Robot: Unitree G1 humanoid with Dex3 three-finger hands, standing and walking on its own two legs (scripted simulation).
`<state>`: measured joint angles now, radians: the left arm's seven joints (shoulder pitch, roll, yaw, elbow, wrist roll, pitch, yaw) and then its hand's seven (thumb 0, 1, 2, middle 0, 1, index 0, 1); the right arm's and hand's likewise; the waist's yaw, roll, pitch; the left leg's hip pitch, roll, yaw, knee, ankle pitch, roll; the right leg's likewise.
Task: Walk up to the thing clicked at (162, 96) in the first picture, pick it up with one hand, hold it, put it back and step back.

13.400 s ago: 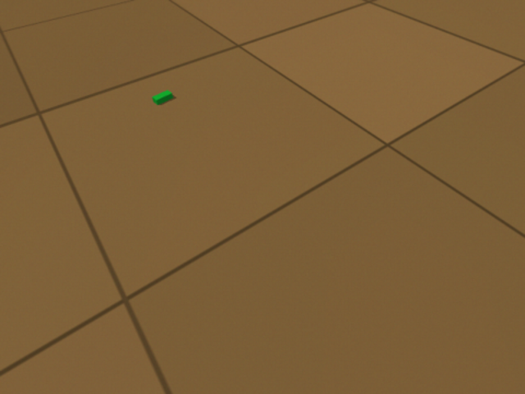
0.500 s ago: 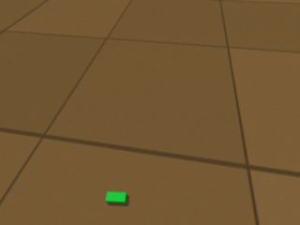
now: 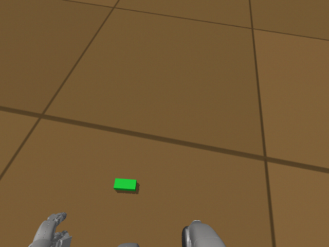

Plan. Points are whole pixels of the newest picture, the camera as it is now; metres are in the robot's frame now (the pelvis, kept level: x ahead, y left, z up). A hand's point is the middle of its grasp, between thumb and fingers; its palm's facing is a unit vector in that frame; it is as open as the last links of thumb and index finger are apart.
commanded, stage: walk up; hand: left
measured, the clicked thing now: (125, 184) +0.48 +0.20 -0.73
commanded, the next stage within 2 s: none
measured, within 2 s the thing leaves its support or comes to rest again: neither
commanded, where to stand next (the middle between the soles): +0.09 -0.03 m, yaw -2 degrees
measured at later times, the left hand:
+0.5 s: hand out of the picture +0.12 +0.22 -0.12, palm faces -0.10 -0.91 -0.39, open 7.4 cm
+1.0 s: hand out of the picture +0.11 +0.24 -0.15, palm faces -0.03 -0.92 -0.38, open 7.4 cm
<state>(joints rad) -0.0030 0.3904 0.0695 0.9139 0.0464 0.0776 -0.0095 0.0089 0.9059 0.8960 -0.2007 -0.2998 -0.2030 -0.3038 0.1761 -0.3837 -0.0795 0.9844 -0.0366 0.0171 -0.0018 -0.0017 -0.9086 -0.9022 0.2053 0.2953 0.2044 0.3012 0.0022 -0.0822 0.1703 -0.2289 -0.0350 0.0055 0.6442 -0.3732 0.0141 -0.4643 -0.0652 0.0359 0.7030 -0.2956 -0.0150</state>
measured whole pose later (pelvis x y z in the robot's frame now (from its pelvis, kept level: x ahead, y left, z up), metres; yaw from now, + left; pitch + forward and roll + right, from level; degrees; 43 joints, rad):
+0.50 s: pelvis +0.01 -0.04 +0.01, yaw -4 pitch -4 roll -1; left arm 0.21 0.38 0.07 0.91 0.03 -0.02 -0.04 0.01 0.91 0.90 -0.20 -0.30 -0.20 -0.30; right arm 0.34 -0.44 -0.07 0.89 -0.01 0.01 0.00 0.00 -0.91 -0.90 0.21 0.30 0.21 0.30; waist -0.02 0.04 0.09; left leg -0.28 0.02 -0.06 0.89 -0.49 0.02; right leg -0.21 0.00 -0.02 0.55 -0.26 -0.02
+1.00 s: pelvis +0.00 -0.03 +0.00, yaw -2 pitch -3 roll -1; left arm 0.11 0.38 0.04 0.95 0.00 0.00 0.02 0.01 0.91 0.90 -0.20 -0.30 -0.20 -0.30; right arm 0.12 -0.38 -0.03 0.89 0.00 0.01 0.01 0.00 -0.90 -0.90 0.21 0.30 0.21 0.30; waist 0.01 0.02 0.16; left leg -0.38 0.02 -0.03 0.68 -0.25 0.00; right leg -0.23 0.01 0.00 0.63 -0.36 -0.01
